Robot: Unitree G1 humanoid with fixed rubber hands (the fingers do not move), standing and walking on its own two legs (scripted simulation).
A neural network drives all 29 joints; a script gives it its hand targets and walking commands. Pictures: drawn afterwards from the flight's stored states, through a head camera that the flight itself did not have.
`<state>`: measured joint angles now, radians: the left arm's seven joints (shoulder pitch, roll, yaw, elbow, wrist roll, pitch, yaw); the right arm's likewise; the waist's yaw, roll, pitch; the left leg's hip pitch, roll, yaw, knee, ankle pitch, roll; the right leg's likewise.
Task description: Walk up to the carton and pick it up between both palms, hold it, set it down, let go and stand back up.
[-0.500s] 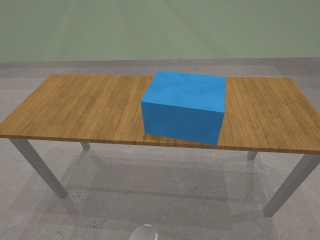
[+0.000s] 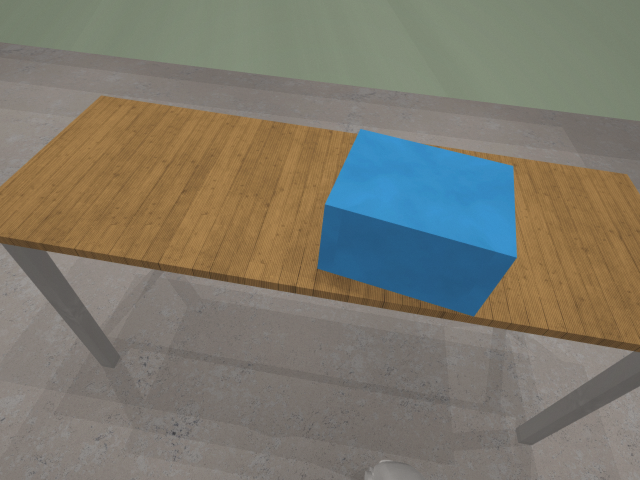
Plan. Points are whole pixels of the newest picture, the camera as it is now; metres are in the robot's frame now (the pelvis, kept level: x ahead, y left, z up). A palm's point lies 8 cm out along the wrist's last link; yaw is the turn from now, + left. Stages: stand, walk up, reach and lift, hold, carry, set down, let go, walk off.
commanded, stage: walk up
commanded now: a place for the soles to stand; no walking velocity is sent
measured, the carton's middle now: (414, 217) +0.56 -0.13 -0.01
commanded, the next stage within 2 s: none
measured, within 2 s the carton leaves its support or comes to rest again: neither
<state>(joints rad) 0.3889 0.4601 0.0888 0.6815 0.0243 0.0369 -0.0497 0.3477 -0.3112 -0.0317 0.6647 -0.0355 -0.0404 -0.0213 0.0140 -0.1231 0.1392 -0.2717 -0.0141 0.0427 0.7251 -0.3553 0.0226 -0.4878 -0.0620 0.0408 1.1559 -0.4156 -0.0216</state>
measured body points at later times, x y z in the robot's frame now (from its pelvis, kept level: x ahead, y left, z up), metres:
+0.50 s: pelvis +0.12 -0.04 -0.01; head +0.19 -0.04 +0.43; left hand +0.28 +0.24 -0.12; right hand +0.20 -0.35 -0.12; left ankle +0.07 +0.10 -0.71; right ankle +0.19 -0.20 -0.71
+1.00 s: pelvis +0.15 -0.04 +0.02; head +0.22 -0.03 +0.46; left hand +0.28 +0.25 -0.13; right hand +0.23 -0.35 -0.11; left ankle +0.07 +0.10 -0.71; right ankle +0.19 -0.20 -0.71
